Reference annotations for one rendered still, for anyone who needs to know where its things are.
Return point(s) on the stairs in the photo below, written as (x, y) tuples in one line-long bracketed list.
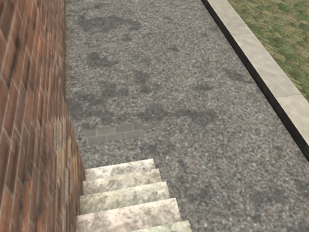
[(128, 197)]

